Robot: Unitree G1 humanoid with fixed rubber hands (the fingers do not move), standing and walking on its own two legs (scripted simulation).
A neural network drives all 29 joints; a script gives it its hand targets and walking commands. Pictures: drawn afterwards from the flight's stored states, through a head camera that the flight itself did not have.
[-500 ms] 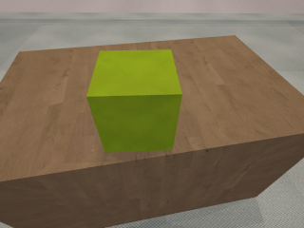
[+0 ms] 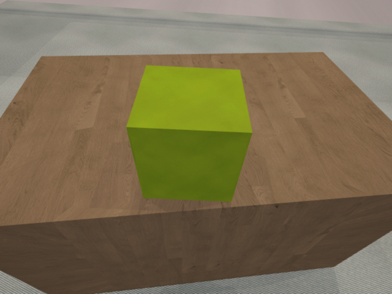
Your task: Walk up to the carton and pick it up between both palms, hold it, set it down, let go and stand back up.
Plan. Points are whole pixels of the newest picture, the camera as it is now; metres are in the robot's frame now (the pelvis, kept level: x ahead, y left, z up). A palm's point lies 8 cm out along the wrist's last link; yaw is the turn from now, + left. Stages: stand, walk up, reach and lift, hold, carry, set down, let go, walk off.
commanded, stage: walk up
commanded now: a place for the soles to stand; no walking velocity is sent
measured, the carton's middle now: (190, 135) +0.47 +0.00 +0.07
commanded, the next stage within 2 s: reach and lift in 1.28 s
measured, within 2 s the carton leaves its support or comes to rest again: neither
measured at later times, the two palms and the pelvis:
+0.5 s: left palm out of the picture +0.02 +0.25 -0.16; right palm out of the picture +0.07 -0.26 -0.13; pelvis -0.02 -0.01 -0.02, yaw +9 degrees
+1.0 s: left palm out of the picture -0.01 +0.24 -0.15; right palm out of the picture +0.12 -0.24 -0.14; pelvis +0.00 -0.01 -0.01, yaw +14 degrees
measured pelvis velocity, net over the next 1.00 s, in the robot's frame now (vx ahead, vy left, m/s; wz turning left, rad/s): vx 0.00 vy -0.01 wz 0.25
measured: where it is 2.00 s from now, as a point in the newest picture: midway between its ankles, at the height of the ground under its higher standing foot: outside the picture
